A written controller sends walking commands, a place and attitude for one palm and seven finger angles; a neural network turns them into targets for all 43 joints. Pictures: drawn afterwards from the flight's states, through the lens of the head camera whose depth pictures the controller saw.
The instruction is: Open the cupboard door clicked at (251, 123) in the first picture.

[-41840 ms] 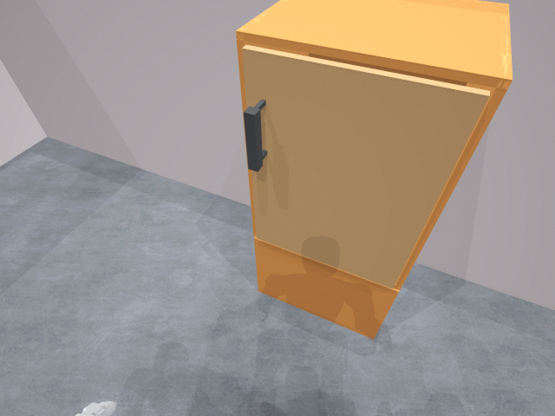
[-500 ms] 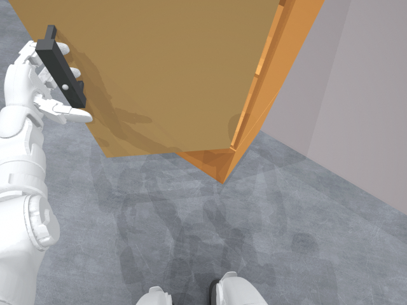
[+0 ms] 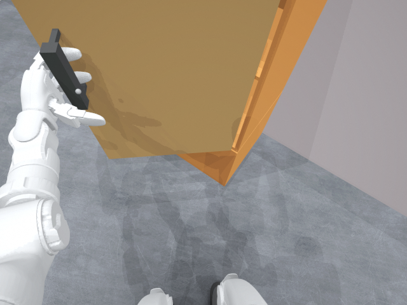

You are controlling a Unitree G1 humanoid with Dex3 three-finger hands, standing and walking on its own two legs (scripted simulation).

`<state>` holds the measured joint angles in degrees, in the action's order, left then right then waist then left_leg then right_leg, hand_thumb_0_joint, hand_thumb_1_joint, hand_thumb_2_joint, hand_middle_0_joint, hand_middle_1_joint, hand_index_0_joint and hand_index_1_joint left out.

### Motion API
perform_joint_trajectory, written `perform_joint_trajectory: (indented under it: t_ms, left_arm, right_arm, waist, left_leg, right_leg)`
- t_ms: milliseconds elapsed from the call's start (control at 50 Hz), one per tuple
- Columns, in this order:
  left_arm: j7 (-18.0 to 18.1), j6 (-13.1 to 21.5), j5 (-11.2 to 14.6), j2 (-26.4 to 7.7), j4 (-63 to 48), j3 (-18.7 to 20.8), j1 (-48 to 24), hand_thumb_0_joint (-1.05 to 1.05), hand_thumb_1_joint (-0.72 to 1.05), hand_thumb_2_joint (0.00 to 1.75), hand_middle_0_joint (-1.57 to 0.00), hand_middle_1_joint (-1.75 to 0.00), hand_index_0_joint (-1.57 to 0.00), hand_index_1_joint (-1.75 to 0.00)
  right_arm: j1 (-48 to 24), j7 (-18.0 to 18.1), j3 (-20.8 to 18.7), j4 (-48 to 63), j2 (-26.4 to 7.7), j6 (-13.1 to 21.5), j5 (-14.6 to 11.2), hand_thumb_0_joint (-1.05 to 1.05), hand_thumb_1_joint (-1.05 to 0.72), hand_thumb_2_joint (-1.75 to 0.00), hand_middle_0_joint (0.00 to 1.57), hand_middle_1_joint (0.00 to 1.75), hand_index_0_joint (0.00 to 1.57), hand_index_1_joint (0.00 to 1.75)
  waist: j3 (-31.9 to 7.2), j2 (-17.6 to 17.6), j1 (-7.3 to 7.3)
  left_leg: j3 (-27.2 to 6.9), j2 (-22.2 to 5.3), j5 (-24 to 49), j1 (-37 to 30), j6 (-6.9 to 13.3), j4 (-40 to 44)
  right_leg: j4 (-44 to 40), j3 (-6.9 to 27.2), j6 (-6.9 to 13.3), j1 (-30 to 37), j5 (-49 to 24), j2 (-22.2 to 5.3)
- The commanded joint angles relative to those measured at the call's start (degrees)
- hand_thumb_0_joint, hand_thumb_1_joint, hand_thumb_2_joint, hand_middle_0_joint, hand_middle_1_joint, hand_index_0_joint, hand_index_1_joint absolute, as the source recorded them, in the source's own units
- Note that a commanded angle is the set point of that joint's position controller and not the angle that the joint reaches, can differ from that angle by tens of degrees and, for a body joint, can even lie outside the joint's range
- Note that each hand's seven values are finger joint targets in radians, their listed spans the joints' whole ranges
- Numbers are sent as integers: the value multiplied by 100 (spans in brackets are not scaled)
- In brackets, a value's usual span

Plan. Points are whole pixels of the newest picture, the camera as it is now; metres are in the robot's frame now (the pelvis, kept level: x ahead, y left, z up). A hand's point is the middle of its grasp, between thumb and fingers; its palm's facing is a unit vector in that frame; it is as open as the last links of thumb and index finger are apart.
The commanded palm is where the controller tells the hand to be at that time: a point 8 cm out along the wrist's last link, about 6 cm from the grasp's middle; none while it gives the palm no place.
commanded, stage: slide the fingers in behind the handle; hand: left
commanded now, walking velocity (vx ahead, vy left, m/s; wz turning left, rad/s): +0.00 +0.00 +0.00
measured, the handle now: (69, 72) +0.55 +0.23 +0.09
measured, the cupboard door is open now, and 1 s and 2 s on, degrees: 41 41 76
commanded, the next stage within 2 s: close the thumb around the handle in 0.24 s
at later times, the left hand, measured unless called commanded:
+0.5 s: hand (70, 95) +0.49 +0.22 +0.09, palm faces +0.03 -1.00 -0.01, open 13.4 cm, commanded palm +0.47 +0.26 +0.09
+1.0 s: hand (79, 89) +0.50 +0.20 +0.09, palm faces +0.03 -1.00 -0.01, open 5.8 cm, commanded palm +0.48 +0.25 +0.09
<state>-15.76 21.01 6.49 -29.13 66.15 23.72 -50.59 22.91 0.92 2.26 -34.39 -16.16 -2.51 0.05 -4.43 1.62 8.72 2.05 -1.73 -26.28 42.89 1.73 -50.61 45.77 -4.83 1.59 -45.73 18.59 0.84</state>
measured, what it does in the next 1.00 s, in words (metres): stands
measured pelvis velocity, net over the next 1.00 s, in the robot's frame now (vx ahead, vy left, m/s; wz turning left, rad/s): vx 0.00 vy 0.01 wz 0.00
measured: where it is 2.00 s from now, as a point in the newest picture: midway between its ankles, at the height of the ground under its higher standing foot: outside the picture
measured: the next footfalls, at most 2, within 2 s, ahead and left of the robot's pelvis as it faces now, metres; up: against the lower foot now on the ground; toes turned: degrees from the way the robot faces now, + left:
none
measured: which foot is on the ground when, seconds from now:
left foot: down 0.00-1.00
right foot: down 0.00-1.00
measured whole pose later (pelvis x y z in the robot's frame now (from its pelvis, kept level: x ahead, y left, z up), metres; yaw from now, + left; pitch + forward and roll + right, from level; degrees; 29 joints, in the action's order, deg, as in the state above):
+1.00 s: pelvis +0.00 +0.01 +0.00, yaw +0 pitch +19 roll -2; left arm -14.3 21.6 6.3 -28.4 66.9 23.5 -51.6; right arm 24.1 0.7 2.5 -35.5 -15.7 -2.4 0.6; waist -4.6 2.2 8.7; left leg 2.3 -1.3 -26.6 43.8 2.3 -51.3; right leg 46.3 -4.4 0.9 -46.6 18.7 0.5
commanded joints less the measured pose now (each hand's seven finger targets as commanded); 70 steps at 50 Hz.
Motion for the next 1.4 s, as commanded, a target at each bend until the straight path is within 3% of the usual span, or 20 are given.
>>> perform_joint_trajectory:
  t_ms: [0, 40, 100, 140, 200, 220, 320, 420, 480, 540, 620, 680, 740, 820, 880, 940, 1060, 1140, 1240, 1380]
  left_arm:
    - [16, 409, 10, -1573, -1257, 89, -2639, 0, -50, 30, -30, -120, -30, -120]
    - [6, 376, 77, -1360, -1117, -2, -2651, 0, -50, 30, -30, -120, -30, -120]
    - [-31, 309, 91, -1696, -997, 259, -2561, 0, -50, 30, -30, -120, -30, -120]
    - [-34, 355, 82, -1585, -1221, 186, -2616, 0, -50, 30, -30, -120, -30, -120]
    - [-43, 413, 103, -1353, -1397, 55, -2399, 0, -50, 30, -30, -120, -30, -120]
    - [-21, 419, 140, -1510, -1394, 234, -2318, 0, -50, 30, -30, -120, -30, -120]
    - [-52, 323, 183, -1478, -1205, 271, -1979, 0, -50, 30, -30, -120, -30, -120]
    - [-65, 318, 76, -1472, -1208, 72, -2433, 0, -22, 42, -32, -123, -32, -123]
    - [-93, 515, 141, -1241, -1579, -99, -2729, 0, -5, 49, -33, -125, -33, -125]
    - [-109, 538, 225, -1347, -1321, 12, -2704, 0, 12, 56, -34, -127, -34, -127]
    - [-82, 320, 132, -1017, -939, -236, -2636, 0, 34, 66, -36, -129, -36, -129]
    - [21, 327, 82, -1195, -1124, -114, -2717, 0, 51, 73, -37, -131, -37, -131]
    - [138, 363, 104, -1471, -1016, 184, -2582, 0, 68, 80, -38, -133, -38, -133]
    - [153, 403, -13, -1267, -1058, -70, -2816, 0, 90, 90, -40, -135, -40, -135]
    - [116, 506, 2, -1368, -1336, 20, -2754, 0, 90, 90, -40, -135, -40, -135]
    - [77, 466, 104, -1388, -1201, 66, -2763, 0, 90, 90, -40, -135, -40, -135]
    - [38, 392, 2, -1823, -1079, 331, -2564, 0, 90, 90, -40, -135, -40, -135]
    - [-36, 342, 55, -1507, -1093, 63, -2724, 0, 90, 90, -40, -135, -40, -135]
    - [-91, 325, 146, -1498, -1288, 201, -1912, 0, 90, 90, -40, -135, -40, -135]
    - [-158, 183, 413, -1145, -2106, 177, -467, 0, 90, 90, -40, -135, -40, -135]
  right_arm:
    - [976, 74, -355, 230, -954, 100, -8, 0, -90, -90, 20, 30, 20, 30]
    - [1002, 75, -355, 223, -948, 125, 2, 0, -90, -90, 20, 30, 20, 30]
    - [1015, 92, -356, 217, -999, 108, -4, 0, -90, -90, 20, 30, 20, 30]
    - [1008, 86, -350, 268, -970, 109, 6, 0, -90, -90, 20, 30, 20, 30]
    - [1007, 36, -379, 274, -933, 104, 17, 0, -90, -90, 20, 30, 20, 30]
    - [1045, 32, -397, 251, -960, 92, 27, 0, -90, -90, 20, 30, 20, 30]
    - [979, 38, -398, 288, -959, 28, -8, 0, -90, -90, 20, 30, 20, 30]
    - [942, 77, -361, 272, -956, 33, -7, 0, -90, -90, 20, 30, 20, 30]
    - [932, 88, -378, 237, -935, 96, 10, 0, -90, -90, 20, 30, 20, 30]
    - [985, 107, -372, 136, -992, 126, 19, 0, -90, -90, 20, 30, 20, 30]
    - [975, 79, -370, 87, -979, 134, 16, 0, -90, -90, 20, 30, 20, 30]
    - [1001, 66, -375, 124, -984, 129, 33, 0, -90, -90, 20, 30, 20, 30]
    - [1032, 63, -362, 176, -1005, 112, 48, 0, -90, -90, 20, 30, 20, 30]
    - [1024, 38, -356, 165, -973, 129, 50, 0, -90, -90, 20, 30, 20, 30]
    - [1044, 40, -372, 201, -966, 117, 52, 0, -90, -90, 20, 30, 20, 30]
    - [1056, 62, -364, 163, -972, 115, 40, 0, -90, -90, 20, 30, 20, 30]
    - [1075, 94, -349, 183, -987, 82, 28, 0, -90, -90, 20, 30, 20, 30]
    - [1039, 108, -327, 215, -949, 88, 27, 0, -90, -90, 20, 30, 20, 30]
    - [1014, 78, -371, 349, -962, 82, 19, 0, -90, -90, 20, 30, 20, 30]
    - [720, 5, -429, 645, -888, 30, -80, 0, -90, -90, 20, 30, 20, 30]
  waist:
    - [-2709, 573, 42]
    - [-2587, 430, 112]
    - [-2647, 239, 42]
    - [-2764, 650, 3]
    - [-2934, 711, -24]
    - [-2948, 388, -59]
    - [-2546, 208, -94]
    - [-2248, 402, 46]
    - [-2732, 878, 59]
    - [-2687, 515, 112]
    - [-2404, 655, 133]
    - [-2608, 740, 56]
    - [-2540, 262, 32]
    - [-2469, 432, 108]
    - [-3032, 744, 11]
    - [-2740, 352, 92]
    - [-2717, 449, -6]
    - [-2550, 578, 115]
    - [-2932, 523, -129]
    - [-2855, 204, -443]
  left_leg:
    - [-384, 78, 2458, -1222, -30, 523]
    - [-390, 76, 2461, -1217, -4, 514]
    - [-358, 85, 2322, -964, -4, 538]
    - [-377, 92, 2668, -1224, -29, 516]
    - [-396, 32, 3109, -1557, -87, 449]
    - [-410, 18, 3077, -1462, -78, 465]
    - [-312, 51, 2769, -1090, -30, 565]
    - [-326, 76, 2280, -997, -15, 613]
    - [-441, 44, 2693, -1659, -108, 546]
    - [-532, 18, 2711, -1612, -125, 517]
    - [-556, 14, 2610, -1556, -159, 546]
    - [-589, 14, 2857, -1649, -194, 522]
    - [-537, 34, 2705, -1305, -118, 494]
    - [-493, 51, 2398, -1225, -92, 527]
    - [-532, 25, 2986, -1669, -172, 441]
    - [-487, 33, 2750, -1340, -93, 468]
    - [-393, 83, 2497, -1032, -32, 507]
    - [-366, 99, 2398, -991, -7, 506]
    - [-332, 85, 2752, -1183, -19, 520]
    - [-174, 74, 3003, -1078, 6, 690]
  right_leg:
    - [-206, 397, -24, 1703, -1955, 122]
    - [-233, 381, -28, 1641, -1966, 142]
    - [-219, 412, -40, 1886, -2017, 122]
    - [-164, 388, -2, 1780, -2152, 118]
    - [-158, 357, -22, 1643, -2278, 145]
    - [-166, 343, -25, 1773, -2310, 157]
    - [-229, 362, -29, 1957, -2333, 145]
    - [-285, 384, -29, 1699, -1889, 130]
    - [-237, 330, -8, 1433, -1855, 143]
    - [-207, 273, -1, 1368, -1762, 171]
    - [-231, 223, -17, 1044, -1530, 147]
    - [-181, 222, -6, 1111, -1608, 144]
    - [-163, 250, -7, 1369, -1773, 164]
    - [-189, 297, -24, 1347, -1651, 143]
    - [-115, 288, -7, 1375, -1878, 154]
    - [-168, 310, -22, 1575, -1986, 172]
    - [-183, 392, -21, 1825, -2074, 141]
    - [-218, 399, -16, 1731, -2050, 135]
    - [-178, 384, -6, 1987, -2272, 141]
    - [-248, 410, -9, 2592, -2795, 118]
